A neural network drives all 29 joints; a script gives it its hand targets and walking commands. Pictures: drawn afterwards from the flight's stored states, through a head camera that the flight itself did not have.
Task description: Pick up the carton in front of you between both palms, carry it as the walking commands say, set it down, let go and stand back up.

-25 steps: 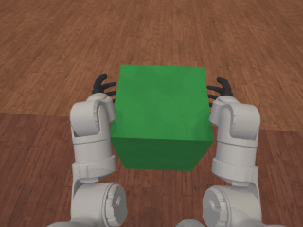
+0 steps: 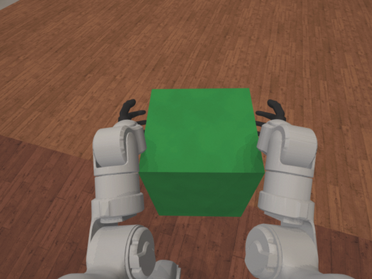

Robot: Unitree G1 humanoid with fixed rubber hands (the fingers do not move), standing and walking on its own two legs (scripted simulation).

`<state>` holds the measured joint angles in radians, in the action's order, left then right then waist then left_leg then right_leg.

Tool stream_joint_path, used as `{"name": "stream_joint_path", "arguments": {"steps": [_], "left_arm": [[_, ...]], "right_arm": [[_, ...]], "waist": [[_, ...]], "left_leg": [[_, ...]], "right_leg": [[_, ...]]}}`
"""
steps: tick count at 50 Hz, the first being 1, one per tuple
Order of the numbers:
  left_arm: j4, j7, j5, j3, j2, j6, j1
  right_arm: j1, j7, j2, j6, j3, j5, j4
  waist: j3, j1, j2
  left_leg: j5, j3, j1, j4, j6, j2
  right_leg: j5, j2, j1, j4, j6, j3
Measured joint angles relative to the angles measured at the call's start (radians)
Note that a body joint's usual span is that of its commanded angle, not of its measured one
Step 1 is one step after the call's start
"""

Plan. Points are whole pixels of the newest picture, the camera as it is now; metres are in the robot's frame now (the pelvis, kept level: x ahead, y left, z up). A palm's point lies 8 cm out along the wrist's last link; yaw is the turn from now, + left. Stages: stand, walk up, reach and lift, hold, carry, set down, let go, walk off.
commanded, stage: carry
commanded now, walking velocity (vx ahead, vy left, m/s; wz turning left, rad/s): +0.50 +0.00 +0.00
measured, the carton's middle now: (199, 157) +0.38 +0.04 +0.03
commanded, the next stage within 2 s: none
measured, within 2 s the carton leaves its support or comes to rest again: neither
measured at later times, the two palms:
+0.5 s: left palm (182, 21) +0.72 +0.13 +0.19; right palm (290, 25) +0.69 -0.15 +0.20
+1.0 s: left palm out of the picture +1.06 +0.16 +0.24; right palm out of the picture +1.05 -0.12 +0.25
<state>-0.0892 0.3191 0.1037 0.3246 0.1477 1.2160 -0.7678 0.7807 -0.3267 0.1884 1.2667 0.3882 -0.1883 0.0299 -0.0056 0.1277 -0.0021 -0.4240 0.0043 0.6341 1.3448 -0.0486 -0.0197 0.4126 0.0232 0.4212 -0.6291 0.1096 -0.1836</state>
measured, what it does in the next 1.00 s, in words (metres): climbs: left foot, then right foot 0.04 m higher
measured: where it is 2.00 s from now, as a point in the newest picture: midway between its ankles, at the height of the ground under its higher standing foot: (211, 105)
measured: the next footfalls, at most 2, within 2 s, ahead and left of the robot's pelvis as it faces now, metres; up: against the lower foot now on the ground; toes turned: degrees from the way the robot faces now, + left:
left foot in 0.20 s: +0.31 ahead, +0.14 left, +0.02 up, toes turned +5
right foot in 0.54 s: +0.55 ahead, -0.10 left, +0.06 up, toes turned -5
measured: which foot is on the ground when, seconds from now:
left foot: up 0.00-0.18, down 0.20-0.58, up 0.60-0.92, down 0.94-1.00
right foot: down 0.00-0.24, up 0.26-0.52, down 0.54-0.98, up 1.00-1.00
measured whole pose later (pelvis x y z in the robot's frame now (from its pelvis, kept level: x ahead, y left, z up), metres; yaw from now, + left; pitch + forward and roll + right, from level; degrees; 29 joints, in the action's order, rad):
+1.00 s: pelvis +0.69 +0.03 +0.06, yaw -1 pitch +3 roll -1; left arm -0.04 0.27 0.09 0.33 0.10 1.23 -0.81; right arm 0.81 -0.31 0.19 1.25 0.32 -0.22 -0.01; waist -0.06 -0.01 -0.01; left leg -0.12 0.14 0.57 0.66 -0.11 0.00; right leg 0.48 -0.01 0.25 -0.96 0.00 -0.02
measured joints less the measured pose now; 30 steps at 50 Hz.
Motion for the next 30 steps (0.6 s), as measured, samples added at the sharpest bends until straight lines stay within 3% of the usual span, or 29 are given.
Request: {"name": "stream_joint_path", "arguments": {"steps": [4,7,10,12,14,16,18,21,24,26,28,29,30], "left_arm": [[0.07,0.0,-0.041,-0.004,-0.007,-0.031,-0.01],[0.138,0.008,-0.047,-0.021,-0.003,-0.033,-0.016],[0.176,0.006,-0.031,-0.016,0.012,-0.023,-0.025],[0.175,-0.024,-0.023,-0.001,-0.016,-0.015,-0.022],[0.157,-0.051,-0.017,0.01,-0.039,-0.003,0.001],[0.128,-0.061,0.001,0.022,-0.036,0.016,0.013],[0.106,-0.061,0.026,0.035,-0.014,0.03,0.013],[0.172,-0.055,0.043,0.053,0.026,0.034,0.018],[0.222,-0.051,0.075,0.05,0.041,-0.006,0.036],[0.218,-0.052,0.09,0.046,0.038,-0.011,0.045],[0.206,-0.056,0.08,0.032,0.036,-0.002,0.039],[0.186,-0.06,0.071,0.021,0.036,-0.005,0.03],[0.162,-0.05,0.066,0.003,0.035,-0.007,0.021]], "right_arm": [[0.014,-0.003,0.012,-0.022,-0.019,-0.009,-0.098],[0.01,0.001,0.014,-0.035,-0.027,-0.002,-0.164],[0.001,0.003,0.011,-0.033,-0.042,-0.002,-0.201],[0.003,0.012,0.018,-0.042,-0.066,0.005,-0.175],[0.013,0.003,0.02,-0.041,-0.093,-0.002,-0.114],[0.0,-0.004,0.009,-0.024,-0.111,0.003,-0.069],[-0.028,-0.01,-0.002,-0.009,-0.116,0.023,-0.062],[-0.04,-0.046,0.0,0.001,-0.107,0.075,-0.128],[-0.009,-0.066,0.014,-0.028,-0.097,0.094,-0.138],[0.002,-0.049,0.003,-0.037,-0.11,0.083,-0.106],[0.009,-0.023,-0.025,-0.03,-0.11,0.083,-0.086],[0.007,-0.006,-0.047,-0.029,-0.106,0.085,-0.078],[0.001,0.006,-0.064,-0.025,-0.103,0.088,-0.076]], "waist": [[0.04,0.003,0.002],[0.032,-0.014,0.008],[-0.009,-0.049,0.024],[-0.02,-0.095,0.075],[-0.031,-0.151,0.039],[-0.034,-0.194,-0.001],[-0.025,-0.218,-0.01],[0.006,-0.246,-0.004],[0.014,-0.257,0.011],[-0.005,-0.241,0.01],[-0.008,-0.196,-0.024],[-0.005,-0.171,-0.046],[-0.006,-0.143,-0.045]], "left_leg": [[0.026,0.018,0.132,-0.18,0.006,-0.04],[0.073,0.033,0.118,-0.448,0.014,-0.047],[0.166,0.088,0.015,-0.688,0.007,-0.02],[0.139,0.135,-0.038,-0.695,0.02,0.021],[0.082,0.127,-0.074,-0.686,0.026,0.018],[0.066,0.104,-0.128,-0.732,0.028,0.009],[0.062,0.094,-0.201,-0.8,0.035,0.002],[0.037,0.085,-0.301,-0.865,0.048,-0.004],[-0.005,0.085,-0.4,-0.909,0.065,-0.005],[-0.054,0.086,-0.461,-0.911,0.084,-0.016],[-0.133,0.077,-0.491,-0.814,0.093,-0.06],[-0.128,0.058,-0.458,-0.69,0.082,-0.088],[-0.102,0.023,-0.392,-0.516,0.078,-0.077]], "right_leg": [[0.017,-0.001,-0.088,0.086,-0.015,0.022],[0.055,-0.015,-0.148,0.122,-0.037,0.038],[0.138,-0.047,-0.203,0.1,-0.069,0.05],[0.135,-0.112,-0.171,-0.06,-0.079,0.079],[0.107,-0.071,-0.065,-0.358,-0.094,0.141],[0.117,-0.02,0.06,-0.614,-0.092,0.16],[0.076,-0.007,0.159,-0.683,-0.091,0.153],[0.055,-0.028,0.265,-0.592,-0.084,0.138],[0.021,-0.056,0.307,-0.367,-0.073,0.141],[-0.034,-0.063,0.284,-0.185,-0.072,0.125],[-0.13,-0.037,0.222,-0.101,-0.057,0.082],[-0.105,-0.02,0.201,-0.129,-0.05,0.062],[-0.06,-0.018,0.186,-0.15,-0.043,0.057]]}}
